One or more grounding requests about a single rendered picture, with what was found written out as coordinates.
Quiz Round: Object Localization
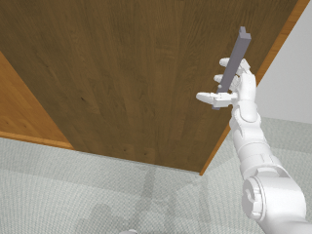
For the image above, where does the right robot hand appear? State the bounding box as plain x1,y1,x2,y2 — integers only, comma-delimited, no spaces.
196,58,256,107

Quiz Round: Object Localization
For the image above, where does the handle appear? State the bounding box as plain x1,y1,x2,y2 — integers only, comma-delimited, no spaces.
212,26,252,110

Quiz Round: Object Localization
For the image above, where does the robot right upper arm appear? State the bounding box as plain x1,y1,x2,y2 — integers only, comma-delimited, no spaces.
241,175,312,234

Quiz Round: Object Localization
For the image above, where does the wardrobe door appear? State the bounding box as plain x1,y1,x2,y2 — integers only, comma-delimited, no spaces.
0,51,69,143
0,0,298,173

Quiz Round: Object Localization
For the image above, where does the robot right forearm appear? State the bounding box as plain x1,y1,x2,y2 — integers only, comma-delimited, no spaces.
229,100,306,216

